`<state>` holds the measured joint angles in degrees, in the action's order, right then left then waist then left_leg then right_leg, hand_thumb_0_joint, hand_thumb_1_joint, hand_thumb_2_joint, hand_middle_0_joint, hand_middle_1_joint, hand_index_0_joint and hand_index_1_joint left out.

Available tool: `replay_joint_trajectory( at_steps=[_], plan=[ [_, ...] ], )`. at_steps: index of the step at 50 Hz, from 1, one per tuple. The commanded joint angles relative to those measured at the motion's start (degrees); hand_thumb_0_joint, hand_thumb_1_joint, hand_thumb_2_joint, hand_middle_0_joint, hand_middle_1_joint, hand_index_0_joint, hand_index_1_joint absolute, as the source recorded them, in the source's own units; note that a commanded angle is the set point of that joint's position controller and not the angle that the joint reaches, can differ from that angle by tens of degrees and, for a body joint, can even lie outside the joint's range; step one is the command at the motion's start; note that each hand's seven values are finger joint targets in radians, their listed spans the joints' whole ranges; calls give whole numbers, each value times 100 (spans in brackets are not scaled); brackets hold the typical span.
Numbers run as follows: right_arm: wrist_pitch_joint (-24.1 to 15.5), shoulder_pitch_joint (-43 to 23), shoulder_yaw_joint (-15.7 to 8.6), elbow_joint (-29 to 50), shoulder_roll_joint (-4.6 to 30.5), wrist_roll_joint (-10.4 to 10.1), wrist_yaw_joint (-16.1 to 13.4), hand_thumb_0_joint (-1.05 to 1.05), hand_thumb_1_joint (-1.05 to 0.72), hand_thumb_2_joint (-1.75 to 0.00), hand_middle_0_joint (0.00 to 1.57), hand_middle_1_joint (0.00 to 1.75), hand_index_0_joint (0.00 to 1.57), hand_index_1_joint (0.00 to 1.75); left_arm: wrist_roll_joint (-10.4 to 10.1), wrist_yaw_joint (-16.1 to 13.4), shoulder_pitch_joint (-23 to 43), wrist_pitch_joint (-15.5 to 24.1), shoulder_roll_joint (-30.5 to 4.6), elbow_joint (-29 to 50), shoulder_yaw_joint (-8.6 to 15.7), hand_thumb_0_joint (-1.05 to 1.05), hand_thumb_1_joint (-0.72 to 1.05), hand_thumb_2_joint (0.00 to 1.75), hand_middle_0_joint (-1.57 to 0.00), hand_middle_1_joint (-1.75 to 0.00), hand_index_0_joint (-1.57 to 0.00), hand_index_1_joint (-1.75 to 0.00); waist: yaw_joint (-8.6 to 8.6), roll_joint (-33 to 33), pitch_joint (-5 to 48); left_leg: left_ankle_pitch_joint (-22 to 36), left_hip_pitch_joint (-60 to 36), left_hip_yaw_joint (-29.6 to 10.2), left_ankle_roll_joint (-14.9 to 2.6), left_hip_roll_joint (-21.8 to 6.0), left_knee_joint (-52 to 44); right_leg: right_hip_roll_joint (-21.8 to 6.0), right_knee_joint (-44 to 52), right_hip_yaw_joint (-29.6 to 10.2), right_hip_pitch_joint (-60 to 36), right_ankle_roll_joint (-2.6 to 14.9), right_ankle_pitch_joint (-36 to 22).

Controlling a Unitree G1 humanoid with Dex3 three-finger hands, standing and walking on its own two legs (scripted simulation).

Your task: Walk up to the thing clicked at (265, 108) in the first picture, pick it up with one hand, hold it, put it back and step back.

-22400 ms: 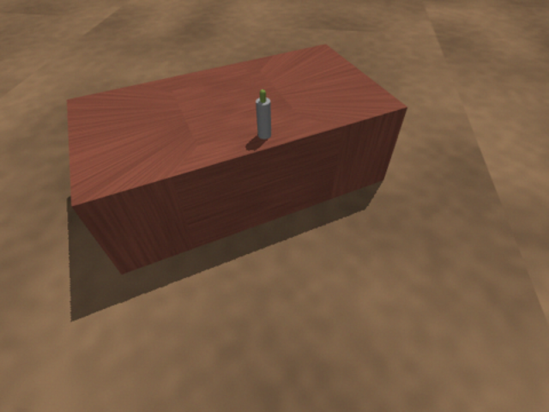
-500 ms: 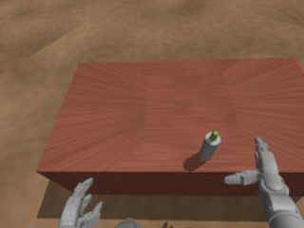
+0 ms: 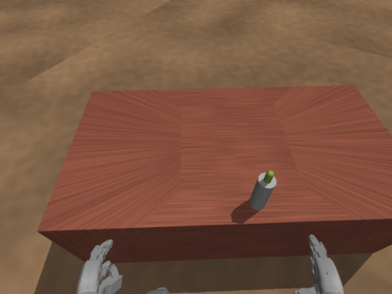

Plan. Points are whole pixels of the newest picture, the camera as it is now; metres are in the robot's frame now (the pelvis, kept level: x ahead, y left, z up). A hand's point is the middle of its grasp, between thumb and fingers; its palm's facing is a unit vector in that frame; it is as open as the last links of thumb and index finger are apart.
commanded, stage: home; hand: right
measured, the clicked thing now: (263, 189) +0.43 -0.19 -0.19
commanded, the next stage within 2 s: stand in 1.86 s
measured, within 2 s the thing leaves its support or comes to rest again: neither
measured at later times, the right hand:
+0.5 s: hand out of the picture +0.09 -0.25 -0.11, palm faces -0.03 +0.93 -0.38, open 17.4 cm
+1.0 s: hand out of the picture +0.06 -0.25 -0.11, palm faces -0.03 +0.92 -0.38, open 17.3 cm
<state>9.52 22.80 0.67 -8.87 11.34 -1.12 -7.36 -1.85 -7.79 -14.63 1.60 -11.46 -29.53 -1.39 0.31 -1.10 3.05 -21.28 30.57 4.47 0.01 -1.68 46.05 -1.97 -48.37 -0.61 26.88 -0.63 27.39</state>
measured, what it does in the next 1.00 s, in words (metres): stands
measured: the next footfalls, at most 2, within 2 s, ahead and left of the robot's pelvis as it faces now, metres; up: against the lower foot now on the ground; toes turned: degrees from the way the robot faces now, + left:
none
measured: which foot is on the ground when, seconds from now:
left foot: down 0.00-1.00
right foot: down 0.00-1.00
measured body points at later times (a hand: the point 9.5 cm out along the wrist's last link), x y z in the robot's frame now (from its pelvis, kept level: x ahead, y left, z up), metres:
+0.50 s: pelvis +0.00 +0.00 +0.03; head +0.00 +0.01 +0.47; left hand +0.10 +0.28 -0.10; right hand +0.09 -0.29 -0.08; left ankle +0.02 +0.12 -0.70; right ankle -0.03 -0.12 -0.70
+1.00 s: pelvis -0.01 +0.00 +0.04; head -0.02 +0.02 +0.49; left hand +0.05 +0.29 -0.10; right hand +0.06 -0.30 -0.08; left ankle +0.02 +0.12 -0.70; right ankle -0.03 -0.12 -0.70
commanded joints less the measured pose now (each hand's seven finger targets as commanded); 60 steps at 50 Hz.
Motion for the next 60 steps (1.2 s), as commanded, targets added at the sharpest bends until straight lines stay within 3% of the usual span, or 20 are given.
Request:
replay_joint_trajectory(
  at_steps=[1, 2, 3, 5, 6, 9, 10, 11, 14, 18, 21, 25, 32, 37, 43, 44, 47, 53, 58, 60],
  plan=[
    [-198, -88, -289, 1031, 534, 54, -98, 0, 58, -4, 5, 5, 5, 5, 55, -79, 334, 478, -679, 793, 256, 0, 90, 90, -20, -30, -20, -30, 23, 146, 584, 821, -804, -94, 6, 100, -787, 220, 772, 155, 164, 160, -1085],
    [-222, -211, -462, 1312, 741, 68, -125, 0, 57, -4, 5, 5, 5, 5, 63, -92, 373, 501, -700, 869, 282, 0, 90, 90, -20, -30, -20, -30, -18, 36, 799, 981, -910, -118, 9, 74, -778, 243, 734, 185, 80, 157, -1247],
    [-152, 101, -182, 711, 409, 52, -80, 0, 55, -5, 5, 5, 5, 5, 52, -80, 417, 510, -632, 802, 204, 0, 90, 90, -20, -30, -20, -30, 65, 319, 401, 756, -760, -116, 43, 86, -857, 246, 727, 187, 291, 190, -1008],
    [-148, -132, -375, 1105, 584, 60, -107, 0, 56, -5, 5, 5, 5, 5, 69, -74, 376, 565, -690, 790, 257, 0, 90, 90, -20, -30, -20, -30, 19, 80, 553, 702, -750, -93, 13, 96, -812, 233, 776, 169, 233, 169, -987],
    [-145, -55, -298, 960, 491, 55, -96, 0, 57, -4, 5, 5, 5, 5, 65, -63, 410, 570, -666, 785, 219, 0, 90, 90, -20, -30, -20, -30, 28, 109, 452, 709, -725, -94, 10, 99, -801, 227, 779, 167, 242, 156, -997],
    [-147, -161, -437, 1156, 664, 58, -90, 0, 57, -4, 5, 5, 5, 5, 72, -73, 428, 617, -696, 801, 252, 0, 90, 90, -20, -30, -20, -30, 2, 91, 524, 523, -701, -97, 21, 100, -808, 238, 791, 159, 310, 163, -800],
    [-585, -803, -594, -808, 1550, 657, 192, 0, 59, -3, 5, 4, 5, 4, 885, 196, 632, 303, -1367, -199, 352, 0, 90, 90, -20, -30, -20, -30, -77, -96, 214, 593, -1101, -596, -107, -134, -946, -178, 1191, -329, -229, 153, -1218],
    [-773, -619, -639, -1062, 1501, 724, 314, 0, 60, -2, 5, 4, 5, 4, 859, 328, 499, 193, -1431, -295, 477, 0, 90, 90, -20, -30, -20, -30, -67, -271, 471, 995, -1341, -617, -205, -211, -874, -203, 1200, -402, -333, 142, -1587],
    [-1040, -813, -551, -1598, 1507, 525, 542, 0, 54, -5, 5, 5, 5, 5, 641, 471, 535, 60, -1406, -402, 383, 0, 90, 90, -20, -30, -20, -30, 81, 125, 334, 1021, -1196, -683, -207, -300, -1234, -151, 1309, -340, -607, 216, -1038],
    [-1112, -976, -437, -2431, 1469, 394, 593, 0, 57, -4, 5, 5, 5, 5, 516, 601, 679, 12, -1403, -851, 371, 0, 90, 90, -20, -30, -20, -30, -9, -30, 40, 567, -1210, -748, -170, -385, -1741, -96, 1754, -335, -822, 167, -894],
    [-1162, -1091, -422, -2967, 1541, 373, 580, 0, 54, -6, 5, 5, 5, 5, 482, 619, 540, -3, -1470, -1240, 382, 0, 90, 90, -20, -30, -20, -30, 24, -129, 65, 1387, -1697, -662, -159, -367, -1691, -185, 2082, -439, -981, 157, -1469],
    [-1164, -1088, -394, -3577, 1679, 333, 545, 0, 53, -6, 5, 5, 5, 5, 421, 621, 555, -42, -1572, -1664, 394, 0, 90, 90, -20, -30, -20, -30, -20, 11, 90, 1963, -1999, -619, -157, -415, -1814, -229, 2337, -466, -1344, 165, -2120],
    [-1132, -1272, -301, -4380, 1862, 265, 481, 0, 54, -6, 5, 5, 5, 5, 373, 629, 543, -135, -1718, -2385, 364, 0, 90, 90, -20, -30, -20, -30, 19, 188, -133, 1930, -2165, -675, -93, -508, -2328, -272, 2801, -472, -1799, 148, -2145],
    [-1121, -1369, -242, -4724, 1905, 240, 467, 0, 51, -8, 6, 6, 6, 6, 350, 609, 580, -125, -1827, -2710, 343, 0, 90, 90, -20, -30, -20, -30, -9, 13, -133, 2325, -2381, -641, -79, -519, -2323, -350, 2980, -481, -1964, 102, -2722],
    [-1093, -1546, -197, -5000, 1952, 232, 463, 0, 54, -6, 5, 5, 5, 5, 336, 623, 648, -148, -1808, -2983, 327, 0, 90, 90, -20, -30, -20, -30, 13, 165, -402, 1856, -2418, -703, -32, -550, -2611, -339, 3257, -470, -1867, 101, -2158],
    [-1092, -1573, -189, -5014, 1941, 228, 475, 0, 53, -6, 5, 6, 5, 6, 338, 618, 658, -136, -1845, -3014, 327, 0, 90, 90, -20, -30, -20, -30, 3, 90, -364, 1941, -2374, -703, -53, -550, -2569, -358, 3287, -458, -1969, 93, -2305],
    [-1072, -1621, -193, -5110, 1922, 230, 492, 0, 53, -6, 5, 5, 5, 5, 344, 643, 765, -136, -1851, -3103, 337, 0, 90, 90, -20, -30, -20, -30, -48, 79, -550, 1377, -2453, -735, -22, -543, -2761, -342, 3442, -481, -1675, 115, -1690],
    [-1057, -1638, -209, -5212, 1973, 236, 512, 0, 54, -6, 5, 5, 5, 5, 342, 682, 817, -148, -1850, -3211, 364, 0, 90, 90, -20, -30, -20, -30, -39, 187, -579, 722, -2175, -853, -60, -576, -3047, -307, 3422, -399, -1776, 106, -1431],
    [-1100, -1729, -206, -5239, 1988, 213, 530, 0, 52, -7, 5, 6, 5, 6, 335, 682, 821, -107, -1857, -3243, 346, 0, 90, 90, -20, -30, -20, -30, -24, 91, -323, 1370, -2430, -813, -69, -580, -2886, -417, 3489, -470, -1894, 109, -1819],
    [-1107, -1649, -191, -5291, 1973, 212, 526, 0, 53, -6, 5, 6, 5, 6, 327, 680, 893, -115, -1872, -3249, 348, 0, 90, 90, -20, -30, -20, -30, -63, 108, -389, 1270, -2358, -826, -60, -587, -2974, -403, 3429, -442, -1939, 112, -1829]
  ],
)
